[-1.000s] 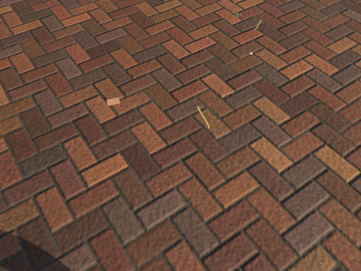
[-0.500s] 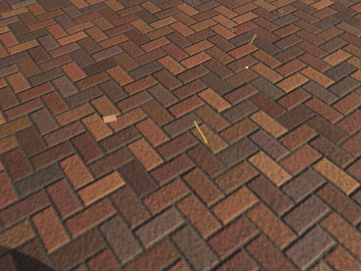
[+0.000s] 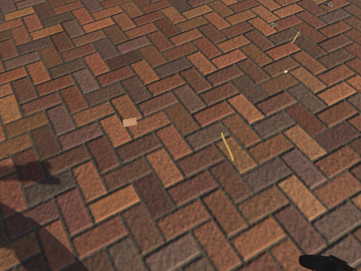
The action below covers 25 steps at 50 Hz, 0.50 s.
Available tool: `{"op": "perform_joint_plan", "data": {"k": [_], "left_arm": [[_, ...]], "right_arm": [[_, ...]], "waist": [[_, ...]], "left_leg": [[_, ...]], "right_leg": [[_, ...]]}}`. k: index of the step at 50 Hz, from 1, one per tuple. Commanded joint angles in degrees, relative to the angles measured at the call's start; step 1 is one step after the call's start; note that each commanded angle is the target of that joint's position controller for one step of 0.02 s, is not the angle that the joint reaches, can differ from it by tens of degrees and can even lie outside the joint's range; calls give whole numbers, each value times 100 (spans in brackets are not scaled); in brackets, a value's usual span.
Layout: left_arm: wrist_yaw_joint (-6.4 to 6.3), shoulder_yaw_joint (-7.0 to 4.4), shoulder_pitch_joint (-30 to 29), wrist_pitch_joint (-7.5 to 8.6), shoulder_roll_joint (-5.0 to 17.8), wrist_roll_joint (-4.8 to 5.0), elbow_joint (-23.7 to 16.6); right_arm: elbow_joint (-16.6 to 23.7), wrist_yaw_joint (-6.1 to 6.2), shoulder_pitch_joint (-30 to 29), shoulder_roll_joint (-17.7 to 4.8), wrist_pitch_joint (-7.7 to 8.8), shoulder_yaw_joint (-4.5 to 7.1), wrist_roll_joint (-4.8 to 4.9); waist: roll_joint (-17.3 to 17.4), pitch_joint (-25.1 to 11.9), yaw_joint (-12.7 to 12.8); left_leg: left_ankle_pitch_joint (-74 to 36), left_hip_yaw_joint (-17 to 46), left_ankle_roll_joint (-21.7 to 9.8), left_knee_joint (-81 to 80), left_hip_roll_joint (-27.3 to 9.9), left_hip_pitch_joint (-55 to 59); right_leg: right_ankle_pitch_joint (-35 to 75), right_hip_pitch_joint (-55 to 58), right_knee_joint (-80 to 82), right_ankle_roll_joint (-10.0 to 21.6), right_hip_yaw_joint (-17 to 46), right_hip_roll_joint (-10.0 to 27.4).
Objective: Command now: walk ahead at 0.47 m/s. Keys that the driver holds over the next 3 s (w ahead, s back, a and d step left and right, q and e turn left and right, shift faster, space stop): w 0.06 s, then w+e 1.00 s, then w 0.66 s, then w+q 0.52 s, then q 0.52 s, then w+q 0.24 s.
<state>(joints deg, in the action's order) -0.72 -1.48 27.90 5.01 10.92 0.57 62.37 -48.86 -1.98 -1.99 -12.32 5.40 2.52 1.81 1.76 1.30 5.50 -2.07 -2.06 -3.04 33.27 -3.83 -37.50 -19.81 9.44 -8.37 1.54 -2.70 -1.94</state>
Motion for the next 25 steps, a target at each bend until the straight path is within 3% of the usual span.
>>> {"op": "perform_joint_plan", "data": {"k": [1,2,3,4,5,6,7,8,9,10,11,12,15,19,25], "left_arm": [[-30,-221,119,-9,1018,12,-148],[-29,-256,53,-42,1108,-13,-175],[-23,-260,-62,-95,1119,-47,-211],[-1,-209,-190,-108,1024,-72,-320],[70,-8,431,-33,282,-97,-439],[117,54,588,134,136,99,-304],[112,-133,-108,220,767,275,-507],[65,-175,-607,230,910,314,-681],[-5,-212,-799,178,855,247,-712],[-50,-282,-696,71,787,170,-664],[-42,-268,-425,-38,555,167,-611],[-48,-264,-311,-125,410,178,-574],[-84,-341,-787,-260,514,153,-809],[29,-383,-1471,-183,553,81,-1078],[279,-247,-2720,-138,366,50,-1624]], "right_arm": [[496,-88,-458,-512,128,103,7],[421,-77,-88,-683,130,182,3],[181,-44,779,-917,119,310,10],[-94,19,1852,-1188,96,431,-12],[-258,74,2751,-1802,78,564,-219],[-327,49,2822,-1437,74,430,-241],[-280,36,2237,-1053,103,320,-156],[-176,38,1652,-790,128,231,-128],[-170,3,1248,-598,182,167,-156],[-204,-23,1024,-416,224,117,-207],[-274,-32,994,-427,229,128,-260],[-341,-29,1056,-416,243,139,-256],[-472,66,1196,-629,276,186,-282],[-546,237,1531,-789,228,211,-311],[-637,350,2177,-985,75,253,-212]], "waist": [[-714,505,-420],[-866,150,-653],[-943,-385,-1117],[-882,-1007,-1601],[472,-2169,-1393],[1088,-2904,-1340],[731,-1788,-1281],[368,-1024,-1083],[-33,-595,-845],[29,-363,-600],[310,-317,-440],[287,-206,-391],[220,135,-346],[67,223,-486],[-112,526,-941]], "left_leg": [[244,-112,-247,-307,246,389],[447,-228,-349,-246,436,962],[536,-354,-504,-247,646,2047],[478,118,-745,-122,244,3826],[1266,2675,-1570,-273,-1492,6264],[2050,4759,-1909,-1492,-2189,6582],[2224,3896,-1453,-1677,-1910,5643],[1876,2857,-1168,-1824,-1716,4552],[1381,2147,-979,-2049,-1490,3589],[1161,1500,-764,-2247,-1190,2977],[1151,1183,-752,-2406,-1128,2581],[1032,924,-781,-2537,-1062,2352],[733,367,-819,-2791,-1027,2239],[312,-140,-725,-2793,-1004,2798],[-130,-725,-602,-2587,-1200,3848]], "right_leg": [[4143,-281,-373,710,456,1651],[5228,-144,-889,649,409,1651],[6022,-282,-1904,538,254,1487],[5401,-1395,-3329,363,239,1270],[2260,-3647,-5815,36,132,353],[-1137,-4498,-7083,62,1083,-188],[-913,-5026,-7428,179,1226,202],[-350,-5014,-7223,236,982,546],[72,-4695,-6842,233,891,791],[347,-4305,-6491,274,919,979],[445,-3959,-6352,275,936,1057],[443,-3868,-6253,270,913,1087],[1010,-4481,-5836,198,987,1113],[2181,-5121,-4680,109,1028,1000],[2426,-5442,-3259,168,336,892]]}}
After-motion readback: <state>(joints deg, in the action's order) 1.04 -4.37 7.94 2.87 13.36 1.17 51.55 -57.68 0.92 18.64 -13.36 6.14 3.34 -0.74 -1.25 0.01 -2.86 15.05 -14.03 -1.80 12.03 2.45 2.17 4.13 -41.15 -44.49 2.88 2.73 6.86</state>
